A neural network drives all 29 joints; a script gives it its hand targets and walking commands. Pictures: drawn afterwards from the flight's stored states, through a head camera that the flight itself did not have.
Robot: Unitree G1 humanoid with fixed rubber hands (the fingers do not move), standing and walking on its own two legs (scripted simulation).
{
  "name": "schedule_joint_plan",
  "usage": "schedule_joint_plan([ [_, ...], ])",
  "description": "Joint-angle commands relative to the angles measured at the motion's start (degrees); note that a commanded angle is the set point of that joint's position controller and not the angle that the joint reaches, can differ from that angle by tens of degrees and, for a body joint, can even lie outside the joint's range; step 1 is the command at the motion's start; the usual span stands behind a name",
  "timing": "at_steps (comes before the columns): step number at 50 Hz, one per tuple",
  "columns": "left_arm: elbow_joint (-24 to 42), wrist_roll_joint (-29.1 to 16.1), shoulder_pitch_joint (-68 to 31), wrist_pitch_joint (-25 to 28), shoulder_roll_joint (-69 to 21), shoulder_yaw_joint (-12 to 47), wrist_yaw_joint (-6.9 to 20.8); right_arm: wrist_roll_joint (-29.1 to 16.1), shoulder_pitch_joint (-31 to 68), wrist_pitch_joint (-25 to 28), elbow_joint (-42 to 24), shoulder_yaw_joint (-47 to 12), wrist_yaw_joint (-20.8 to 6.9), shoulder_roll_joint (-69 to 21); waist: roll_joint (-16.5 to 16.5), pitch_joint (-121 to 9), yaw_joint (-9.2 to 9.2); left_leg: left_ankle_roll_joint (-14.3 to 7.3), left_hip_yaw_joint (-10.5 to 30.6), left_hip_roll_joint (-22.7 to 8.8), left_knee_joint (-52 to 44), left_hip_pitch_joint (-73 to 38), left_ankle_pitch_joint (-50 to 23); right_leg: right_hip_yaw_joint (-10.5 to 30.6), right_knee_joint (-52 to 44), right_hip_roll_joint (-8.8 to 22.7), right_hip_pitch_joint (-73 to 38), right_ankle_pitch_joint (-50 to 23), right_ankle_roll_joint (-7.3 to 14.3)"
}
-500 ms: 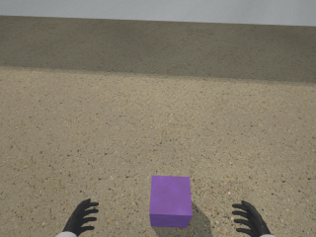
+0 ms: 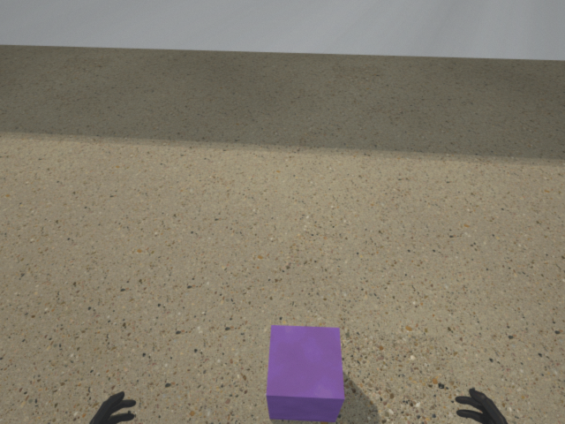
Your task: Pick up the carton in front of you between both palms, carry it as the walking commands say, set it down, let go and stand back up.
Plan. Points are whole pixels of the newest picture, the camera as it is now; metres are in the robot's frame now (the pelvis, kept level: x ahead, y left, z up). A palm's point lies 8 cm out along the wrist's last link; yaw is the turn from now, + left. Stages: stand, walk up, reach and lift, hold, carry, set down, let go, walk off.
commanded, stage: stand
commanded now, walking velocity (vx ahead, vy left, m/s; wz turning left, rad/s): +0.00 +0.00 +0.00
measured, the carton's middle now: (303, 374) +0.42 -0.04 -0.65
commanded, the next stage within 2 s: none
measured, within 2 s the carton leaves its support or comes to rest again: neither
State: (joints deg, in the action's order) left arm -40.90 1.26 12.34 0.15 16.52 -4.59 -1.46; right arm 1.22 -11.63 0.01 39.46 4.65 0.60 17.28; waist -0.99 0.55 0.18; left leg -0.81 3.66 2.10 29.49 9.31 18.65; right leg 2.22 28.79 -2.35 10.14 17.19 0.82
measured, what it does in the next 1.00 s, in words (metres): stands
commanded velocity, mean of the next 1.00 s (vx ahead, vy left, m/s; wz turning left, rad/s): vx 0.00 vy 0.00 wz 0.00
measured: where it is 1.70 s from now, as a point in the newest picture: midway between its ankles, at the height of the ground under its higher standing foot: outside the picture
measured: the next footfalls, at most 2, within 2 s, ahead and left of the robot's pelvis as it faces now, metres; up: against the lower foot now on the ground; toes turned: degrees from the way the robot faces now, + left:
none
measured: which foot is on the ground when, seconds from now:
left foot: down 0.00-1.00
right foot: down 0.00-1.00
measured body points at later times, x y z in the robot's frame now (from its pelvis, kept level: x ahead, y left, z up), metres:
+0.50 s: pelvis -0.01 +0.00 +0.00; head -0.02 -0.01 +0.45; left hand +0.10 +0.28 -0.11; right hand +0.10 -0.29 -0.11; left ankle -0.03 +0.11 -0.74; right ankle -0.02 -0.11 -0.74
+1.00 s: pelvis -0.03 -0.01 +0.01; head -0.04 -0.01 +0.46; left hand +0.06 +0.29 -0.11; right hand +0.06 -0.30 -0.11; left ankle -0.03 +0.11 -0.74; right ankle -0.02 -0.11 -0.74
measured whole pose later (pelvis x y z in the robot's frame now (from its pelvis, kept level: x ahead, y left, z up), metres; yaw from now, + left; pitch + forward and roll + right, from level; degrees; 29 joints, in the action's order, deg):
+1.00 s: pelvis -0.03 -0.01 +0.01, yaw +0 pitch -3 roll +0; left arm -54.2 0.2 10.9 1.2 18.0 -2.5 -1.7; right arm 0.2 -11.4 1.1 53.0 1.4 1.8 18.9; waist -0.5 2.2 -0.1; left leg -0.3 3.7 1.8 23.3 7.0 12.9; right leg 2.3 23.0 -2.3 8.0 11.6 1.1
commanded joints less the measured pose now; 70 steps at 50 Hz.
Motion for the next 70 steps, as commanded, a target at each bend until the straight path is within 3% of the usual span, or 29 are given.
schedule_joint_plan([
  [1,2.9,0.1,-1.9,1.3,6.8,-1.3,-0.5,0.1,1.4,1.3,-2.8,1.3,0.6,6.7,0.8,-2.6,0.15,0.8,3.1,-4.7,-3.3,-0.3,-18.0,3.3,-3.5,4.8,-0.7,-17.1,-0.6],
  [40,-8.8,-0.9,-2.4,1.7,9.3,0.2,-0.5,-0.9,1.1,1.7,9.0,-1.3,1.5,9.3,0.9,1.5,-0.21,0.2,5.4,-6.6,-9.7,0.3,-9.6,6.2,-9.3,7.0,-1.7,-9.6,-0.1],
  [70,-12.8,-1.3,-3.5,1.8,10.9,0.9,-0.3,-1.3,1.9,1.9,13.4,-1.9,1.4,10.9,0.9,1.4,-0.26,0.2,5.7,-7.3,-11.9,-0.2,-9.2,6.7,-11.5,7.7,-2.1,-8.8,0.1],
])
